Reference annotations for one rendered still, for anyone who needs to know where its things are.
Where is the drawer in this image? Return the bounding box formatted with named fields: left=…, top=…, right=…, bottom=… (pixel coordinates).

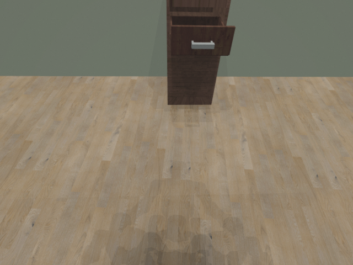
left=170, top=15, right=236, bottom=56

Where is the cabinet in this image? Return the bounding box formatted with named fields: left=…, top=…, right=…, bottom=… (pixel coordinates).
left=167, top=0, right=231, bottom=105

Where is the handle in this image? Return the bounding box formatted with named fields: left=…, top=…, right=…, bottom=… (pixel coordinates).
left=191, top=41, right=215, bottom=49

